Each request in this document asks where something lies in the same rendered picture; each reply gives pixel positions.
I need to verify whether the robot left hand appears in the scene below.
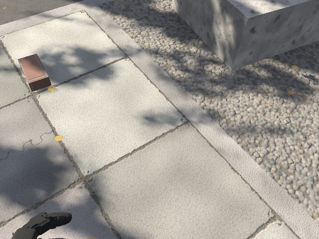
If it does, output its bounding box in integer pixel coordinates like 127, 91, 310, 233
11, 211, 72, 239

